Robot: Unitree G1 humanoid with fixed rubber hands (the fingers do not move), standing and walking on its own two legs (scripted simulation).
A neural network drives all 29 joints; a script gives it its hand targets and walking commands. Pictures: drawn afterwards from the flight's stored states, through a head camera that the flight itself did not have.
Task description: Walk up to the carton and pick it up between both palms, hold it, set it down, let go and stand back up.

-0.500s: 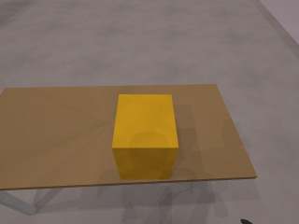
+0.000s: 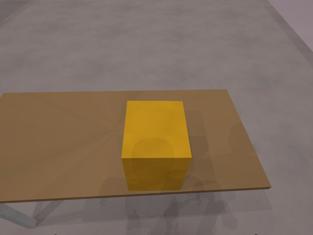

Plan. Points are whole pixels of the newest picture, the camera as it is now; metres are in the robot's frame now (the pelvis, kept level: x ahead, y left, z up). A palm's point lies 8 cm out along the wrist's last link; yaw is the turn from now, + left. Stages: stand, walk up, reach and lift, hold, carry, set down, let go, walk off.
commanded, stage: walk up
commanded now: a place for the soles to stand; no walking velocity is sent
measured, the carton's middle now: (154, 147) +0.41 +0.01 -0.08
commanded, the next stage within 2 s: reach and lift in 0.24 s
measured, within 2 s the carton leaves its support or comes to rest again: neither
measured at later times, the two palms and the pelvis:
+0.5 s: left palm (62, 228) +0.17 +0.25 -0.10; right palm out of the picture +0.13 -0.28 -0.11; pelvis -0.03 -0.01 -0.02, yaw -3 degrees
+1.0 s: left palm out of the picture +0.14 +0.25 -0.08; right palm out of the picture +0.10 -0.25 -0.08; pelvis -0.04 -0.03 -0.01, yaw -6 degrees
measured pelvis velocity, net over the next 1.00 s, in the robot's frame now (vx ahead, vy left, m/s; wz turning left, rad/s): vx -0.04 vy -0.03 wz -0.10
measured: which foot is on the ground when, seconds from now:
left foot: down 0.00-1.00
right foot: down 0.00-1.00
